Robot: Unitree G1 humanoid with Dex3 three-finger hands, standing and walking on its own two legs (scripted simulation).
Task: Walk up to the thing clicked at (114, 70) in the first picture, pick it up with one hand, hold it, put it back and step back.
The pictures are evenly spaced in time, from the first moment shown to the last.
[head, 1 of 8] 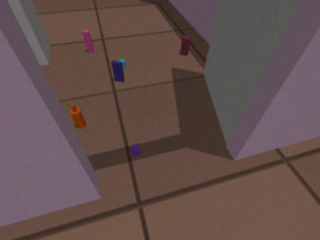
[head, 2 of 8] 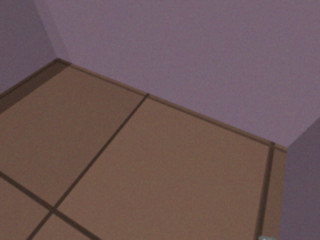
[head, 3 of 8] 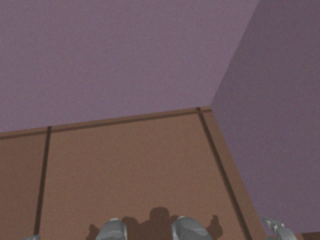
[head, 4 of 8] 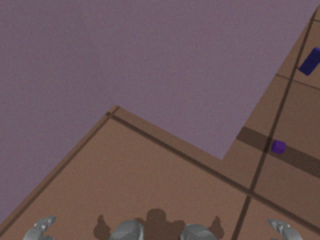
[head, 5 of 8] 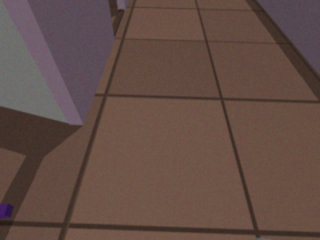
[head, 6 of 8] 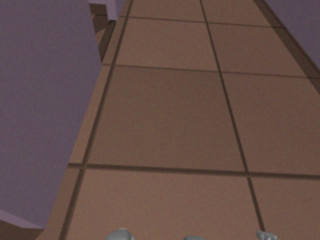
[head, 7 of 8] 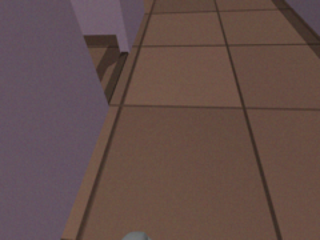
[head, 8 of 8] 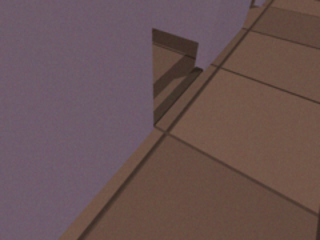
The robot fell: no
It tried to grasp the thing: no
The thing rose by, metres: 0.00
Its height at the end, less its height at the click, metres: +0.00
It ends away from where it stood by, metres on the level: 0.00
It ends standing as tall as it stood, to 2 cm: yes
